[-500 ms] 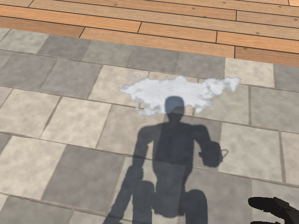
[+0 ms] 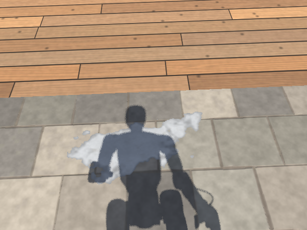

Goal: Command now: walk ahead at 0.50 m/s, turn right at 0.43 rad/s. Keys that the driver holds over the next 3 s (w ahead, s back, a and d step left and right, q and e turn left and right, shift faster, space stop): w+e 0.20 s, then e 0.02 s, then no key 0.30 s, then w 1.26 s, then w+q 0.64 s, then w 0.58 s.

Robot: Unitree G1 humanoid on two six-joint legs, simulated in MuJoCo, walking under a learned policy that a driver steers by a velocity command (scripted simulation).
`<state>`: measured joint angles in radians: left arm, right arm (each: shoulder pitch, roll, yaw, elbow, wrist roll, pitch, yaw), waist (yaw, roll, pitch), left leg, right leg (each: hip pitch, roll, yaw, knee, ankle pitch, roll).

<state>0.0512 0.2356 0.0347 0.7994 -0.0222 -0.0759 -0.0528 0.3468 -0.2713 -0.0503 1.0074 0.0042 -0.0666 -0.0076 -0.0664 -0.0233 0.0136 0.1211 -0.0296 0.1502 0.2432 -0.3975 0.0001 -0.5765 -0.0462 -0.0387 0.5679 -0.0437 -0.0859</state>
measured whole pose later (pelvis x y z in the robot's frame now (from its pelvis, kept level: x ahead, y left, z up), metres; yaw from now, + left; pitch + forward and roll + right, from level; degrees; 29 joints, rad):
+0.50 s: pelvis +0.27 -0.02 +0.00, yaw -12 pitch +2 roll -1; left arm 0.31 0.28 0.06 0.81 0.00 -0.04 0.02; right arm 0.05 -0.27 -0.03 0.80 -0.04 -0.12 0.01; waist 0.05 0.02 0.02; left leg -0.47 -0.01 -0.02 0.46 0.06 0.02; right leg -0.12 0.12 0.12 0.52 -0.41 -0.06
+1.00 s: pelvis +0.39 -0.07 +0.02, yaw -13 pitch +3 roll +1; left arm 0.38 0.25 0.05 0.84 0.00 -0.08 0.01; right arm 0.20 -0.29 -0.06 0.84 0.02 -0.06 0.01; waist 0.03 0.03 -0.08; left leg -0.52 0.00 -0.01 0.87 -0.30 0.06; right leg -0.22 -0.01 -0.01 0.43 -0.26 -0.03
